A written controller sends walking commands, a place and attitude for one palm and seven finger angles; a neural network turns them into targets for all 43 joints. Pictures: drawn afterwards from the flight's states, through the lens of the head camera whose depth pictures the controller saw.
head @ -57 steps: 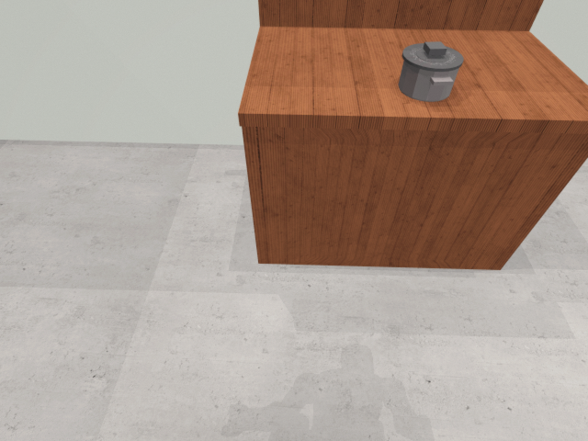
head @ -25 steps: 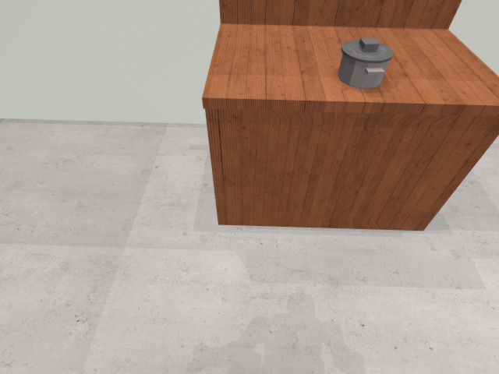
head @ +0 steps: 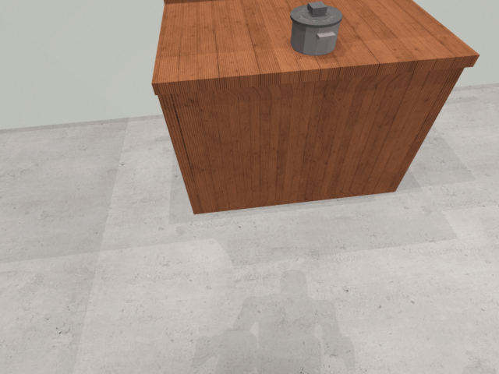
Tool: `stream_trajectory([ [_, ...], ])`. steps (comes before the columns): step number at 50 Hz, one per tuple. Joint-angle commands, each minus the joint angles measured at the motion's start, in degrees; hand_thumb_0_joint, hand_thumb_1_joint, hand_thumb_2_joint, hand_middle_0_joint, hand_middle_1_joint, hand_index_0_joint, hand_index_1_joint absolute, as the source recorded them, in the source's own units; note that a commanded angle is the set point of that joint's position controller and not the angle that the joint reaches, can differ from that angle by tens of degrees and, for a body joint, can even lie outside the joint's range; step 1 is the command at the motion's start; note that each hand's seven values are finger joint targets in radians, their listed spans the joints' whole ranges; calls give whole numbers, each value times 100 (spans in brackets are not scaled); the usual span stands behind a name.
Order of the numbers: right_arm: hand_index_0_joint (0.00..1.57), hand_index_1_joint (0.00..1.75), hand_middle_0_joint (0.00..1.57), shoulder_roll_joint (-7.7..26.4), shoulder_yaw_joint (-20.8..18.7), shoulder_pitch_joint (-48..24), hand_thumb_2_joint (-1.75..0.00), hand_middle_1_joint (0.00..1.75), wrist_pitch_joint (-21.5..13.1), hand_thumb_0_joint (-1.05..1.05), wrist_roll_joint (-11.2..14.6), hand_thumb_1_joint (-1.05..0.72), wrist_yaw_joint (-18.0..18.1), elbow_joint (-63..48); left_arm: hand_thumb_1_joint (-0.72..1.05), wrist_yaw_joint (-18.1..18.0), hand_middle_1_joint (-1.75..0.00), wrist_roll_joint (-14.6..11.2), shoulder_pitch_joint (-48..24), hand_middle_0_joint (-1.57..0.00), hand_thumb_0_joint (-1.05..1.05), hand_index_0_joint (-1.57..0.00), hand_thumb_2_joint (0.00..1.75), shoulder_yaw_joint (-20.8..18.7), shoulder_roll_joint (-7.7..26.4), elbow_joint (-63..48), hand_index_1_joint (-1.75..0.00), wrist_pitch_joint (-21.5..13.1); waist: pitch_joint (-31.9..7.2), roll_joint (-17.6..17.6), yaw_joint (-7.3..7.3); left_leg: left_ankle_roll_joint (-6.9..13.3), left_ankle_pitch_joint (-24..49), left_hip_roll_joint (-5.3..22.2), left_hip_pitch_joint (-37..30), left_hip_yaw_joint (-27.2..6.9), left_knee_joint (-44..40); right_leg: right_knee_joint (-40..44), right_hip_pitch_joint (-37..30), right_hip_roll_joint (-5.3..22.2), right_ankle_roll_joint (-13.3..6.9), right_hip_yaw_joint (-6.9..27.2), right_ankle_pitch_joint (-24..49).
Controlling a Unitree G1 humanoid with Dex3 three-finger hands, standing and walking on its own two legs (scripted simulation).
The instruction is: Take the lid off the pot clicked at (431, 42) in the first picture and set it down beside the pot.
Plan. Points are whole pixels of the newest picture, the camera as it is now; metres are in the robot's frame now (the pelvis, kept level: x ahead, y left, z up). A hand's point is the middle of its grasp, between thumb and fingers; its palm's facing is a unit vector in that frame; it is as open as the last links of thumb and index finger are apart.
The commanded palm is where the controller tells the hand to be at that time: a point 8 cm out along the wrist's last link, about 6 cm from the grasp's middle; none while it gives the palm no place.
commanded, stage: walk to a spot facing it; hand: left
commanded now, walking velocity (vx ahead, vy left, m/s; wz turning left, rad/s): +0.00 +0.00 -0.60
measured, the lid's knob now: (317, 7) +1.11 -0.12 +0.10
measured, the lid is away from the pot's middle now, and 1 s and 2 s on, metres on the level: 0.00 0.00 0.00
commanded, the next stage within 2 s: none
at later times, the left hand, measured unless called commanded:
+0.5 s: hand out of the picture +0.07 +0.24 -0.16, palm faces -0.16 -0.96 -0.25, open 7.4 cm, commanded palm none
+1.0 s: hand (219, 342) +0.20 +0.08 -0.14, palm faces -0.56 -0.80 -0.22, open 7.4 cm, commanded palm none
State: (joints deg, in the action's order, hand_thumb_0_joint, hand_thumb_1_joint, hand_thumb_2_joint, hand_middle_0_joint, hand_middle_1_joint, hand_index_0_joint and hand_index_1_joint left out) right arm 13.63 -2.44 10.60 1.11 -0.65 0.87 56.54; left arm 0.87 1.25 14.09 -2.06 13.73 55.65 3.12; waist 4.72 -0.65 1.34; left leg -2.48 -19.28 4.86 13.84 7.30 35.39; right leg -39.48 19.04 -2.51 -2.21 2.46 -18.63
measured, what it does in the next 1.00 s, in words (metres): steps on the spot, turning right: left foot, then right foot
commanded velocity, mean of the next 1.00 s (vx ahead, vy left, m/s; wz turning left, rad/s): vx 0.11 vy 0.00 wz -0.58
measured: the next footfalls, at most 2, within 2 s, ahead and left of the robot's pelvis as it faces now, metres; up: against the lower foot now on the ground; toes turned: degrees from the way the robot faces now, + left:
left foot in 0.46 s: +0.02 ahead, +0.14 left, +0.00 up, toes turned -17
right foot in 0.92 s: -0.02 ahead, -0.13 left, +0.00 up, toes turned -38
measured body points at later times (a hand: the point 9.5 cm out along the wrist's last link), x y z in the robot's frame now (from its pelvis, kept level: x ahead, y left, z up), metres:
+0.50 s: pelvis -0.02 +0.04 +0.01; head +0.01 +0.05 +0.46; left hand +0.08 +0.29 -0.14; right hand +0.05 -0.24 -0.11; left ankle -0.02 +0.15 -0.73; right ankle +0.02 -0.09 -0.71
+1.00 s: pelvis -0.01 -0.01 +0.00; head +0.00 -0.03 +0.45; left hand +0.22 +0.12 -0.12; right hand -0.20 -0.21 -0.15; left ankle -0.02 +0.14 -0.66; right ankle -0.05 -0.11 -0.72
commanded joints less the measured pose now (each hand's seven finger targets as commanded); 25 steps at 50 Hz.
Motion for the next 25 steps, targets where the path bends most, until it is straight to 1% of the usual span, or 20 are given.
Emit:
stream_trajectory([
  [1, 20, 30, 20, 552, -201, -605, -90, 30, -21, 0, -6, -90, 63, -880, 90, -155, -30, 25, 1036, -20, 0, -20, 90, -431, 1544, -375, -30, -228, -302, 2044, 455, -34, -1564, -423, 1938, -402, 2446, 2412, -617, 2114, -617, 3350, 1767],
  [2, 20, 30, 20, 694, -234, -541, -90, 30, 26, 0, -7, -90, 75, -833, 90, -209, -30, -19, 880, -20, 0, -20, 90, -436, 1439, -417, -30, -223, -234, 1636, 337, 37, -1206, -280, 1916, -1045, 2900, 2600, -471, 1998, -612, 3304, 1230],
  [3, 20, 30, 20, 696, -263, -504, -90, 30, 25, 0, -3, -90, 57, -804, 90, -228, -30, -20, 602, -20, 0, -20, 90, -434, 1298, -523, -30, -214, -87, 1354, 197, 38, -913, -155, 1999, -1052, 3041, 2595, -288, 1862, -706, 3145, 852],
  [4, 20, 30, 20, 674, -259, -392, -90, 30, -8, 0, -11, -90, 38, -745, 90, -209, -30, -18, 334, -20, 0, -20, 90, -406, 1159, -607, -30, -223, -165, 954, 32, 22, -582, -97, 1927, -1084, 3071, 2375, -347, 1644, -819, 2837, 845],
  [5, 20, 30, 20, 625, -253, -251, -90, 30, -32, 0, -25, -90, 22, -683, 90, -198, -30, -21, 204, -20, 0, -20, 90, -388, 1061, -683, -30, -251, -452, 781, -52, -18, -348, -108, 1771, -1023, 2947, 2225, -501, 1446, -802, 2468, 1045],
  [6, 20, 30, 20, 572, -249, -234, -90, 30, -29, 0, -24, -90, 13, -670, 90, -192, -30, -25, 240, -20, 0, -20, 90, -380, 1006, -713, -30, -266, -635, 648, -44, -47, -239, -160, 1581, -947, 2786, 2157, -540, 1298, -757, 2287, 1149],
  [8, 20, 30, 20, 480, -237, -262, -90, 30, -27, 0, -17, -90, 23, -681, 90, -207, -30, -15, 408, -20, 0, -20, 90, -401, 981, -691, -30, -284, -883, 609, 27, -89, -229, -248, 1473, -880, 2400, 2075, -830, 1191, -750, 2241, 1407],
  [10, 20, 30, 20, 424, -224, -359, -90, 30, -23, 0, -7, -90, 41, -765, 90, -198, -30, -20, 567, -20, 0, -20, 90, -424, 1008, -659, -30, -269, -956, 686, 84, -103, -240, -320, 1550, -879, 2173, 2066, -1084, 1148, -754, 2327, 1563],
  [12, 20, 30, 20, 416, -220, -504, -90, 30, -38, 0, 1, -90, 68, -853, 90, -195, -30, -13, 690, -20, 0, -20, 90, -442, 989, -637, -30, -260, -948, 705, 168, -106, -330, -373, 1524, -926, 1850, 2073, -1157, 1135, -794, 2545, 1701],
  [13, 20, 30, 20, 404, -212, -474, -90, 30, -48, 0, 18, -90, 74, -893, 90, -197, -30, -2, 682, -20, 0, -20, 90, -451, 1021, -648, -30, -253, -983, 827, 151, -102, -403, -375, 1478, -915, 1689, 2046, -1209, 1154, -800, 2551, 1738],
  [14, 20, 30, 20, 397, -208, -521, -90, 30, -57, 0, 21, -90, 84, -921, 90, -197, -30, 1, 693, -20, 0, -20, 90, -457, 1003, -661, -30, -241, -985, 840, 187, -85, -435, -408, 1392, -939, 1501, 2052, -1189, 1125, -815, 2637, 1798],
  [16, 20, 30, 20, 389, -198, -537, -90, 30, -86, 0, 50, -90, 104, -993, 90, -201, -30, 18, 630, -20, 0, -20, 90, -480, 1025, -701, -30, -218, -993, 913, 192, -38, -541, -475, 1131, -989, 988, 2044, -1076, 1093, -824, 2790, 1976],
  [18, 20, 30, 20, 382, -197, -369, -90, 30, -113, 0, 95, -90, 119, -1014, 90, -207, -30, 36, 454, -20, 0, -20, 90, -488, 1083, -780, -30, -185, -1029, 993, 132, 34, -596, -556, 688, -1010, 381, 1998, -838, 1065, -761, 2900, 2140],
  [19, 20, 30, 20, 376, -205, -227, -90, 30, -120, 0, 100, -90, 129, -1003, 90, -196, -30, 32, 369, -20, 0, -20, 90, -494, 1095, -814, -30, -171, -1040, 1045, 74, 75, -452, -645, 428, -985, 71, 2011, -677, 972, -669, 2900, 2079],
  [20, 20, 30, 20, 403, -211, 28, -90, 30, -138, 0, 110, -90, 143, -954, 90, -192, -30, 21, 216, -20, 0, -20, 90, -494, 1106, -852, -30, -154, -1065, 1025, -57, 116, -173, -685, -4, -971, -405, 1980, -390, 880, -537, 2888, 1896],
  [21, 20, 30, 20, 468, -222, 382, -90, 30, -170, 0, 112, -90, 161, -867, 90, -188, -30, -1, 41, -20, 0, -20, 90, -487, 1081, -908, -30, -131, -1150, 999, -229, 175, 250, -650, -796, -963, -1079, 1839, 120, 659, -303, 2715, 1450],
  [22, 20, 30, 20, 705, -268, 694, -90, 30, -223, 0, 100, -90, 197, -805, 90, -172, -30, -21, -56, -20, 0, -20, 90, -450, 868, -1014, -30, -119, -1229, 478, -395, 373, 250, -85, -1759, -1447, -1682, 1346, 1005, 164, -3, 2245, 546],
  [23, 20, 30, 20, 1216, -359, 580, -90, 30, -234, 0, 42, -90, 203, -922, 90, -102, -30, -66, 61, -20, 0, -20, 90, -383, 513, -1092, -30, -129, -1157, -1244, -355, 646, -107, 1342, -2205, -2909, -2317, 65, 2089, -580, 282, 1153, -709],
  [24, 20, 30, 20, 1363, -385, 341, -90, 30, -197, 0, 27, -90, 188, -1075, 90, -84, -30, 27, -139, -20, 0, -20, 90, -431, 679, -1133, -30, -154, -710, -1278, -314, 1032, 403, 2195, -1340, -3408, -2325, -1229, 2296, -288, 518, 475, -1218],
  [25, 20, 30, 20, 1150, -292, 47, -90, 30, -199, 0, -23, -90, 188, -1215, 90, -30, -30, 88, -71, -20, 0, -20, 90, -502, 821, -1134, -30, -164, -478, -687, -128, 1247, 862, 2066, -680, -3050, -2264, -2083, 2033, -33, 615, 461, -917],
])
